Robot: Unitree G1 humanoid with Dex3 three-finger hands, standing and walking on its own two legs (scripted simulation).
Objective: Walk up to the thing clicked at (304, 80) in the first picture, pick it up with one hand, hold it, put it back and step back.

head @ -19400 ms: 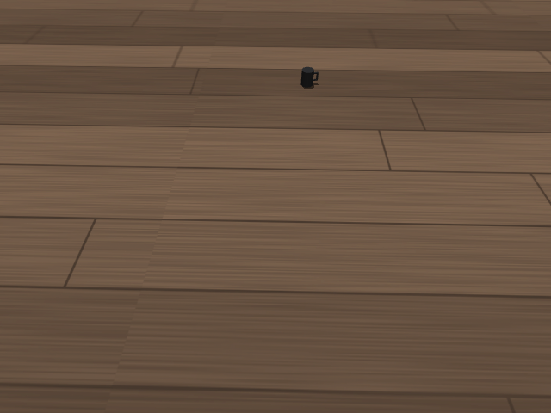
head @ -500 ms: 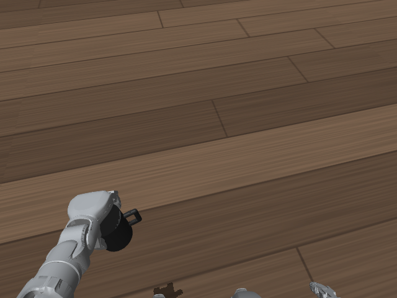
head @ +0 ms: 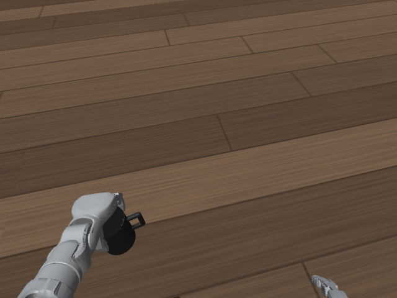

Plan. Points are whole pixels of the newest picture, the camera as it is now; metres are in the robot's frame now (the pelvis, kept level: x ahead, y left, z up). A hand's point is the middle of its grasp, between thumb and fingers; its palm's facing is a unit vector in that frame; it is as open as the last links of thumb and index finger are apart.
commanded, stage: hold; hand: left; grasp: from above
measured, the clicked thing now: (120, 227) +0.31 +0.20 -0.12
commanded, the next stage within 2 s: crouch in 1.44 s
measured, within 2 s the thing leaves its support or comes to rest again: neither
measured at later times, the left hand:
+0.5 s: hand (100, 230) +0.28 +0.22 -0.05, palm faces -0.46 -0.05 -0.89, open 10.8 cm
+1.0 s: hand (95, 231) +0.27 +0.22 -0.03, palm faces -0.46 -0.05 -0.89, open 10.8 cm
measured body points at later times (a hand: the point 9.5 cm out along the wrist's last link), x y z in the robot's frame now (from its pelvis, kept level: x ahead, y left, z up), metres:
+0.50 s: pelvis -0.01 +0.00 +0.01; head +0.00 -0.02 +0.46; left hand +0.30 +0.22 +0.00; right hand +0.12 -0.27 -0.11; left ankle +0.01 +0.12 -0.73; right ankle +0.01 -0.14 -0.73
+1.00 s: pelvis -0.01 +0.00 +0.01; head -0.01 -0.03 +0.46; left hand +0.29 +0.22 +0.02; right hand +0.14 -0.25 -0.10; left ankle +0.01 +0.12 -0.73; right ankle +0.01 -0.14 -0.73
